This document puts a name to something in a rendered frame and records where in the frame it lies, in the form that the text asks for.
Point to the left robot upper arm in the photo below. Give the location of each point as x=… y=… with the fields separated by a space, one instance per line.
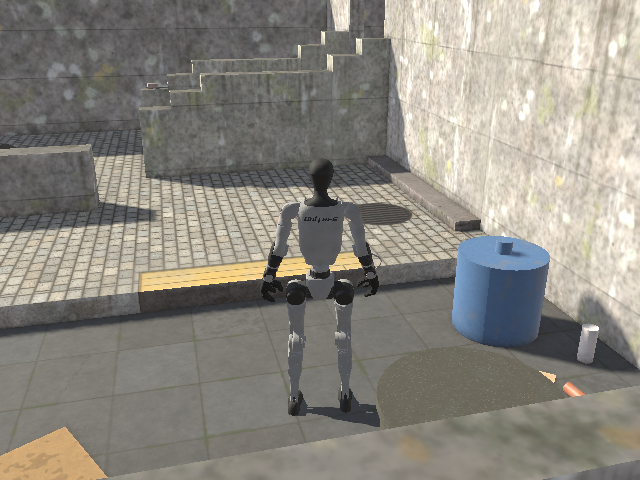
x=289 y=211

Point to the right robot upper arm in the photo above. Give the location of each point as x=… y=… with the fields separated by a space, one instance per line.
x=352 y=212

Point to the robot left shin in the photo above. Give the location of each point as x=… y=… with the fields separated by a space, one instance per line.
x=294 y=369

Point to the robot right hand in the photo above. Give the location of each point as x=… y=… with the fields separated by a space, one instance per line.
x=367 y=282

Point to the robot right forearm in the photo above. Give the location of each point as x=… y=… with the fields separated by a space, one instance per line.
x=368 y=264

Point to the right robot thigh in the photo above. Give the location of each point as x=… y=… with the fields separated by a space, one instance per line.
x=343 y=300

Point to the robot left forearm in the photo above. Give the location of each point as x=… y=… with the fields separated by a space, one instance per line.
x=272 y=265

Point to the robot left hand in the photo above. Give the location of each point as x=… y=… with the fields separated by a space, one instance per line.
x=266 y=286

